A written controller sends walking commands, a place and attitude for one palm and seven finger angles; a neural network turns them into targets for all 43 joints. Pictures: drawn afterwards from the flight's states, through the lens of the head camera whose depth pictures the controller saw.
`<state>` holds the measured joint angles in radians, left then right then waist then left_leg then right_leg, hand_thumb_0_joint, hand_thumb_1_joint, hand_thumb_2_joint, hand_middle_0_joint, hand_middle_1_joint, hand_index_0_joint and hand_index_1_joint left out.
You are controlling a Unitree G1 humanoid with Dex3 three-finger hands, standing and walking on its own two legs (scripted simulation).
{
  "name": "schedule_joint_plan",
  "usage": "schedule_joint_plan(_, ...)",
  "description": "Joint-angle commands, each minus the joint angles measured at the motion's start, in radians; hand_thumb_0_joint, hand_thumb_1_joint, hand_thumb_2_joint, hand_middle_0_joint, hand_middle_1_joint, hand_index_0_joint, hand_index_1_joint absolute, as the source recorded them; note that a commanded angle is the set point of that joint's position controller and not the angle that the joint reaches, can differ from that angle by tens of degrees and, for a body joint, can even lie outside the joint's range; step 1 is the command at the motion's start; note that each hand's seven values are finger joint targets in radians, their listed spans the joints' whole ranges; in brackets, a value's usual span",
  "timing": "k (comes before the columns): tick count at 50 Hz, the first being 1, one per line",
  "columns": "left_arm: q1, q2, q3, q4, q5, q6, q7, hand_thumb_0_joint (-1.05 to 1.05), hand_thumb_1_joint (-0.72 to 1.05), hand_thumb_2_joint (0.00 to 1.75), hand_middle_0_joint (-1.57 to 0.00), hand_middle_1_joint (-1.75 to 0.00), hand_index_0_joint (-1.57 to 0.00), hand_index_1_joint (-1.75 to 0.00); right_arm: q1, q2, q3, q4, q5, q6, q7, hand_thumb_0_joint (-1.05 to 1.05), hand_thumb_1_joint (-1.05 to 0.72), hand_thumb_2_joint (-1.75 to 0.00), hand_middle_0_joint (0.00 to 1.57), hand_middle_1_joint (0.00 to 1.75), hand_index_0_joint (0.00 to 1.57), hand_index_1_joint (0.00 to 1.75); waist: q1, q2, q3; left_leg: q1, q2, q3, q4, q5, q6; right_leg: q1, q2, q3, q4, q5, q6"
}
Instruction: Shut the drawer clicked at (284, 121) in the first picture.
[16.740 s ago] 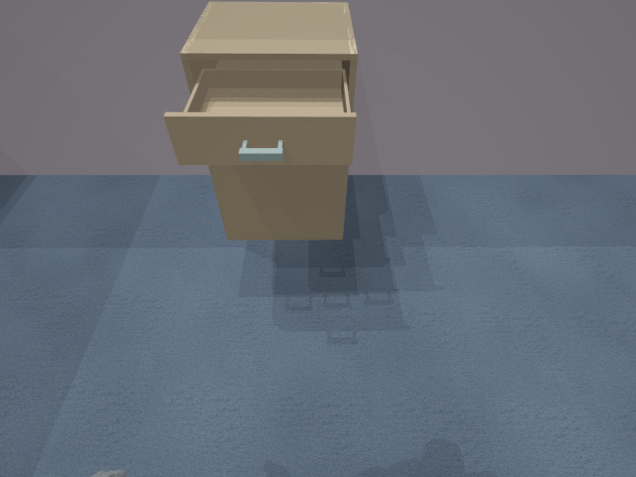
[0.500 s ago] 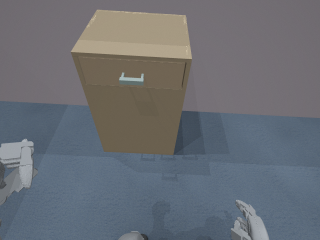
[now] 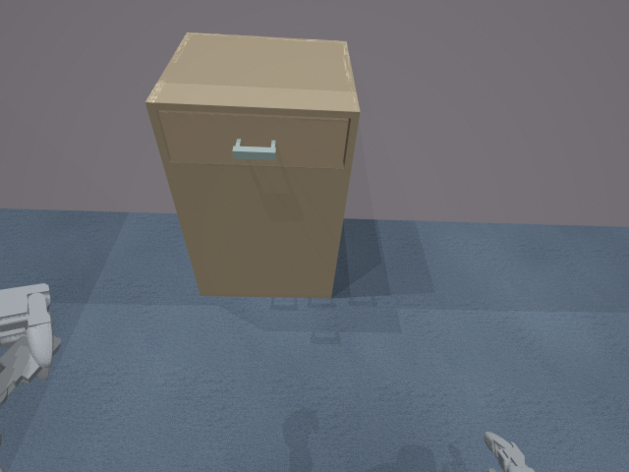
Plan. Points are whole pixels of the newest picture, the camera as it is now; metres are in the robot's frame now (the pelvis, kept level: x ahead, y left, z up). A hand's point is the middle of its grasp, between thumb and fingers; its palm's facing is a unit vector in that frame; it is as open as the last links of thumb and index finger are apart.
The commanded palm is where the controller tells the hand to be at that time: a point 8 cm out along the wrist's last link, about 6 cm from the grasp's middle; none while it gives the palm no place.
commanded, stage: stop stepping back and stand still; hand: left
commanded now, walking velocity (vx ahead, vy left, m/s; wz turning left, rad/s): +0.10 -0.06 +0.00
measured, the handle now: (255, 148) +0.84 +0.18 -0.07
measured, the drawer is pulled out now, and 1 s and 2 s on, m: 0.00 0.00 0.00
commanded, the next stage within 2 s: let the arm hang, fingers relaxed in 0.78 s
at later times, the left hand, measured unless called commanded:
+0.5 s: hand (73, 333) +0.20 +0.23 +0.17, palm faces +0.39 -0.81 -0.45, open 3.3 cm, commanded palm +0.14 +0.27 +0.18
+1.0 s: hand (119, 387) +0.22 +0.25 +0.00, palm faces +0.14 -0.88 -0.46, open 3.1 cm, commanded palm none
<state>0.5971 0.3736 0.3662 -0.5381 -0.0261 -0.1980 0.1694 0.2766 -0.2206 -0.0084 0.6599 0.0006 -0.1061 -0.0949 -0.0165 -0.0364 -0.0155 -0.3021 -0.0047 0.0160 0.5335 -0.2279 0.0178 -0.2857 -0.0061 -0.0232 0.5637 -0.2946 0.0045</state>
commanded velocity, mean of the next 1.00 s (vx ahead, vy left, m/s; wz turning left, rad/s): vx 0.02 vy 0.00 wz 0.00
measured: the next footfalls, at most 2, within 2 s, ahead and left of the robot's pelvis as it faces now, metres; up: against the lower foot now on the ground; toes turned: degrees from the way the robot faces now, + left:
none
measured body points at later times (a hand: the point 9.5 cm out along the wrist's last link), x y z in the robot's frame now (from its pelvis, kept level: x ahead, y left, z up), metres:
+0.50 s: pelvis +0.01 -0.01 +0.00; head +0.02 -0.01 +0.45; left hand +0.17 +0.27 +0.19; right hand +0.17 -0.24 -0.08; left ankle +0.03 +0.11 -0.73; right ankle +0.02 -0.11 -0.73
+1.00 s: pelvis +0.02 +0.00 +0.00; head +0.03 -0.02 +0.45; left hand +0.20 +0.29 +0.03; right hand +0.20 -0.25 -0.11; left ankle +0.03 +0.11 -0.73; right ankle +0.02 -0.11 -0.73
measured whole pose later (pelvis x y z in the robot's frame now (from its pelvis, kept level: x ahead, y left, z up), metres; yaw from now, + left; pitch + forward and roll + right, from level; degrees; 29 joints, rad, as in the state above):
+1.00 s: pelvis +0.02 +0.00 +0.00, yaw +2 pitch +2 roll +0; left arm 0.33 0.35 0.12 0.14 0.02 -0.06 0.03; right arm 0.12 -0.29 -0.02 0.75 -0.01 -0.05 0.01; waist 0.01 0.07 -0.01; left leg -0.34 -0.02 -0.01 0.59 -0.28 0.02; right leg -0.30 0.00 -0.03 0.58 -0.31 -0.01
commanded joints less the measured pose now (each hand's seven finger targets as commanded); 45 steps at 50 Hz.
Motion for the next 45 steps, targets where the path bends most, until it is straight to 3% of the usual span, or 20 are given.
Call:
schedule_joint_plan(1, 0.007, 0.158, 0.101, -0.273, 0.016, -0.080, 0.005, 0.00, 0.90, 0.90, -1.40, -1.60, -1.40, -1.60, -0.142, -0.108, -0.023, -0.191, -0.002, -0.082, 0.012, 0.00, -0.90, -0.90, 0.20, 0.30, 0.20, 0.30, 0.015, 0.190, 0.006, -0.147, 0.182, -0.228, -0.315, -0.337, 0.083, 0.137, 0.007, 0.008, -0.011, -0.012, 0.005)
schedule_joint_plan(3, 0.033, 0.170, 0.119, -0.267, 0.011, -0.079, 0.006, 0.00, 0.90, 0.90, -1.40, -1.60, -1.40, -1.60, -0.142, -0.115, -0.031, -0.192, -0.004, -0.086, 0.019, 0.00, -0.90, -0.90, 0.20, 0.30, 0.20, 0.30, 0.014, 0.130, -0.018, -0.149, 0.138, -0.171, -0.270, -0.335, 0.059, 0.169, 0.008, 0.017, -0.079, -0.042, -0.006)
schedule_joint_plan(5, 0.039, 0.145, 0.104, -0.226, 0.006, -0.074, 0.006, 0.00, 0.90, 0.90, -1.40, -1.60, -1.40, -1.60, -0.142, -0.109, -0.033, -0.190, -0.008, -0.075, 0.021, 0.00, -0.90, -0.90, 0.20, 0.30, 0.20, 0.30, 0.012, 0.122, 0.009, -0.151, 0.091, -0.108, -0.195, -0.349, 0.037, 0.109, -0.014, 0.077, -0.152, -0.169, -0.032)
schedule_joint_plan(7, 0.023, 0.152, 0.108, -0.196, 0.001, -0.068, 0.008, 0.00, 0.90, 0.90, -1.40, -1.60, -1.40, -1.60, -0.133, -0.099, -0.037, -0.185, -0.016, -0.059, 0.019, 0.00, -0.90, -0.90, 0.20, 0.30, 0.20, 0.30, 0.003, 0.009, 0.034, -0.109, 0.040, -0.059, -0.034, -0.275, 0.017, -0.014, -0.086, 0.222, -0.265, -0.351, -0.083)
schedule_joint_plan(8, 0.005, 0.155, 0.107, -0.196, -0.003, -0.062, 0.008, 0.00, 0.90, 0.90, -1.40, -1.60, -1.40, -1.60, -0.132, -0.101, -0.041, -0.179, -0.014, -0.051, 0.019, 0.00, -0.90, -0.90, 0.20, 0.30, 0.20, 0.30, -0.003, -0.056, 0.039, -0.069, 0.024, -0.029, 0.078, -0.194, 0.008, -0.069, -0.144, 0.303, -0.314, -0.384, -0.113)
schedule_joint_plan(9, -0.023, 0.154, 0.099, -0.205, -0.007, -0.061, 0.011, 0.00, 0.90, 0.90, -1.40, -1.60, -1.40, -1.60, -0.125, -0.093, -0.033, -0.169, -0.013, -0.047, 0.020, 0.00, -0.90, -0.90, 0.20, 0.30, 0.20, 0.30, -0.009, -0.090, 0.026, -0.046, 0.023, -0.019, 0.142, -0.132, 0.006, -0.076, -0.188, 0.322, -0.321, -0.345, -0.131)
schedule_joint_plan(10, -0.030, 0.151, 0.102, -0.192, -0.008, -0.061, 0.015, 0.00, 0.90, 0.90, -1.40, -1.60, -1.40, -1.60, -0.115, -0.093, -0.031, -0.163, -0.012, -0.046, 0.022, 0.00, -0.90, -0.90, 0.20, 0.30, 0.20, 0.30, -0.012, -0.084, 0.002, -0.018, 0.027, -0.013, 0.128, -0.101, 0.010, -0.058, -0.196, 0.292, -0.292, -0.277, -0.132)
schedule_joint_plan(12, -0.029, 0.146, 0.096, -0.192, -0.012, -0.062, 0.013, 0.00, 0.90, 0.90, -1.40, -1.60, -1.40, -1.60, -0.133, -0.097, -0.029, -0.168, -0.008, -0.048, 0.017, 0.00, -0.90, -0.90, 0.20, 0.30, 0.20, 0.30, -0.006, -0.031, 0.001, 0.083, 0.040, -0.035, 0.006, -0.104, 0.021, -0.108, -0.136, 0.193, -0.227, -0.227, -0.089)
schedule_joint_plan(14, -0.043, 0.146, 0.091, -0.232, -0.011, -0.068, 0.005, 0.00, 0.90, 0.90, -1.40, -1.60, -1.40, -1.60, -0.160, -0.106, -0.023, -0.183, -0.008, -0.053, 0.010, 0.00, -0.90, -0.90, 0.20, 0.30, 0.20, 0.30, 0.000, 0.143, 0.041, 0.039, 0.112, -0.161, -0.179, -0.203, 0.042, -0.087, -0.035, 0.092, -0.127, -0.174, -0.032)
schedule_joint_plan(16, -0.035, 0.137, 0.088, -0.215, 0.006, -0.067, 0.005, 0.00, 0.90, 0.90, -1.40, -1.60, -1.40, -1.60, -0.160, -0.096, -0.009, -0.186, -0.004, -0.056, 0.008, 0.00, -0.90, -0.90, 0.20, 0.30, 0.20, 0.30, 0.008, 0.207, 0.066, -0.082, 0.173, -0.270, -0.320, -0.344, 0.067, 0.011, 0.017, 0.028, -0.022, -0.070, -0.001)
schedule_joint_plan(17, -0.058, 0.138, 0.085, -0.223, 0.013, -0.070, 0.007, 0.00, 0.90, 0.90, -1.40, -1.60, -1.40, -1.60, -0.164, -0.093, -0.009, -0.188, -0.003, -0.059, 0.008, 0.00, -0.90, -0.90, 0.20, 0.30, 0.20, 0.30, 0.011, 0.202, 0.071, -0.122, 0.184, -0.276, -0.336, -0.338, 0.073, 0.056, 0.019, 0.020, 0.001, -0.028, 0.003)
schedule_joint_plan(19, -0.054, 0.150, 0.095, -0.226, 0.015, -0.079, 0.006, 0.00, 0.90, 0.90, -1.40, -1.60, -1.40, -1.60, -0.162, -0.090, -0.012, -0.188, -0.004, -0.068, 0.009, 0.00, -0.90, -0.90, 0.20, 0.30, 0.20, 0.30, 0.018, 0.161, 0.042, -0.101, 0.162, -0.221, -0.286, -0.222, 0.064, 0.103, 0.004, 0.029, -0.051, 0.037, 0.003)
schedule_joint_plan(22, 0.003, 0.141, 0.093, -0.204, 0.000, -0.084, 0.001, 0.00, 0.90, 0.90, -1.40, -1.60, -1.40, -1.60, -0.151, -0.097, -0.025, -0.187, -0.004, -0.070, 0.022, 0.00, -0.90, -0.90, 0.20, 0.30, 0.20, 0.30, 0.018, 0.055, -0.031, -0.019, 0.073, -0.087, -0.125, -0.003, 0.027, 0.124, -0.041, 0.108, -0.163, 0.145, -0.018)
schedule_joint_plan(25, 0.033, 0.138, 0.090, -0.196, -0.015, -0.080, -0.003, 0.00, 0.90, 0.90, -1.40, -1.60, -1.40, -1.60, -0.149, -0.096, -0.033, -0.185, -0.003, -0.061, 0.031, 0.00, -0.90, -0.90, 0.20, 0.30, 0.20, 0.30, 0.010, 0.013, -0.072, 0.053, 0.044, -0.045, -0.038, 0.101, 0.007, 0.110, -0.092, 0.167, -0.212, 0.225, -0.041)
schedule_joint_plan(29, 0.041, 0.153, 0.104, -0.209, -0.020, -0.077, 0.001, 0.00, 0.90, 0.90, -1.40, -1.60, -1.40, -1.60, -0.164, -0.096, -0.032, -0.193, -0.001, -0.045, 0.025, 0.00, -0.90, -0.90, 0.20, 0.30, 0.20, 0.30, 0.011, 0.067, -0.069, 0.096, 0.059, -0.054, -0.078, 0.178, 0.007, 0.107, -0.065, 0.118, -0.186, 0.276, -0.029)
schedule_joint_plan(34, 0.055, 0.170, 0.118, -0.228, -0.023, -0.079, 0.001, 0.00, 0.90, 0.90, -1.40, -1.60, -1.40, -1.60, -0.174, -0.094, -0.034, -0.207, 0.004, -0.034, 0.016, 0.00, -0.90, -0.90, 0.20, 0.30, 0.20, 0.30, 0.017, 0.087, -0.101, 0.129, 0.074, -0.059, -0.095, 0.309, 0.009, 0.154, -0.046, 0.079, -0.151, 0.382, -0.012)
schedule_joint_plan(39, 0.065, 0.157, 0.103, -0.226, -0.025, -0.076, -0.003, 0.00, 0.90, 0.90, -1.40, -1.60, -1.40, -1.60, -0.171, -0.101, -0.036, -0.214, 0.007, -0.030, 0.017, 0.00, -0.90, -0.90, 0.20, 0.30, 0.20, 0.30, 0.016, 0.087, -0.097, 0.130, 0.071, -0.057, -0.101, 0.315, 0.003, 0.160, -0.044, 0.074, -0.158, 0.392, -0.010)
schedule_joint_plan(43, 0.059, 0.159, 0.105, -0.209, -0.027, -0.070, -0.002, 0.00, 0.90, 0.90, -1.40, -1.60, -1.40, -1.60, -0.174, -0.103, -0.037, -0.214, 0.004, -0.023, 0.015, 0.00, -0.90, -0.90, 0.20, 0.30, 0.20, 0.30, 0.016, 0.083, -0.074, 0.108, 0.069, -0.061, -0.119, 0.241, 0.003, 0.149, -0.043, 0.077, -0.187, 0.319, -0.009)
schedule_joint_plan(44, -0.108, 0.068, -0.273, 0.629, 0.074, 0.081, -0.150, 0.00, 0.90, 0.90, -1.40, -1.60, -1.40, -1.60, -0.224, -0.286, -0.092, 0.023, 0.013, -0.061, 0.111, 0.00, -0.90, -0.90, 0.20, 0.30, 0.20, 0.30, -0.016, 0.064, -0.015, 0.031, 0.090, -0.079, 0.056, 0.365, 0.012, 0.027, -0.123, 0.034, -0.027, 0.473, -0.036)
schedule_joint_plan(45, -0.107, 0.036, -0.246, 0.653, 0.053, 0.149, -0.168, 0.00, 0.90, 0.90, -1.36, -1.56, -1.36, -1.56, -0.138, -0.219, -0.088, 0.012, 0.020, -0.004, 0.110, 0.00, -0.90, -0.90, 0.20, 0.30, 0.20, 0.30, -0.003, 0.038, -0.090, 0.092, 0.088, -0.072, 0.050, 0.318, 0.002, 0.003, -0.118, 0.095, -0.057, 0.388, -0.043)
